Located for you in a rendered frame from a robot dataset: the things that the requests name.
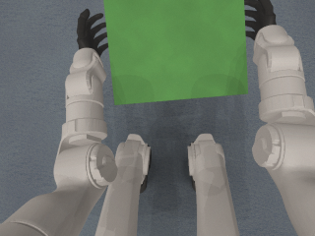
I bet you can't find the robot left thigh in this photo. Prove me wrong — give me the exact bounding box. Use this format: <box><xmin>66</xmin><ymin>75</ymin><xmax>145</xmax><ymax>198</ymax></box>
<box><xmin>94</xmin><ymin>140</ymin><xmax>151</xmax><ymax>236</ymax></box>

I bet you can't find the left robot forearm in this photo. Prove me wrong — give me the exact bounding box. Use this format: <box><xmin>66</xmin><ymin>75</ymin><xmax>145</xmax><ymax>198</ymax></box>
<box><xmin>53</xmin><ymin>47</ymin><xmax>108</xmax><ymax>178</ymax></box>

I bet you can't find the left robot shin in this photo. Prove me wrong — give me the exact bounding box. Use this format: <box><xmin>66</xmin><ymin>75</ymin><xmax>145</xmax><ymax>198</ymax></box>
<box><xmin>115</xmin><ymin>134</ymin><xmax>146</xmax><ymax>185</ymax></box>

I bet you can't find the right robot upper arm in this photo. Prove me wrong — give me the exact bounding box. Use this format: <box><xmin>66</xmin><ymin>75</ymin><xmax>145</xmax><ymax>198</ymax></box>
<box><xmin>252</xmin><ymin>122</ymin><xmax>315</xmax><ymax>236</ymax></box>

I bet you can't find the right robot hand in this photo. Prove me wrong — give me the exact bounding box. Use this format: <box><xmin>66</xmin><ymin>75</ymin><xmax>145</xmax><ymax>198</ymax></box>
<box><xmin>244</xmin><ymin>0</ymin><xmax>277</xmax><ymax>40</ymax></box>

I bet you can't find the carton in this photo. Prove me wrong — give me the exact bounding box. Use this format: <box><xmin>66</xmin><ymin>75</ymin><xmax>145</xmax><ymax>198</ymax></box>
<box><xmin>103</xmin><ymin>0</ymin><xmax>248</xmax><ymax>105</ymax></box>

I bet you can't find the left robot upper arm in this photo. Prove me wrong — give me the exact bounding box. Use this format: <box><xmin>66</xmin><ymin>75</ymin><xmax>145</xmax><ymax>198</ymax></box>
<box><xmin>0</xmin><ymin>143</ymin><xmax>118</xmax><ymax>236</ymax></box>

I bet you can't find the right robot forearm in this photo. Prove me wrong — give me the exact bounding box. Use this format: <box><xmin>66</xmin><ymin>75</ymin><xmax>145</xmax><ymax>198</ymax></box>
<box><xmin>252</xmin><ymin>25</ymin><xmax>315</xmax><ymax>126</ymax></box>

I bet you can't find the left robot hand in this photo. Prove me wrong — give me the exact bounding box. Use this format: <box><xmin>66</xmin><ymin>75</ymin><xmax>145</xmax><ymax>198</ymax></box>
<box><xmin>77</xmin><ymin>9</ymin><xmax>108</xmax><ymax>57</ymax></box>

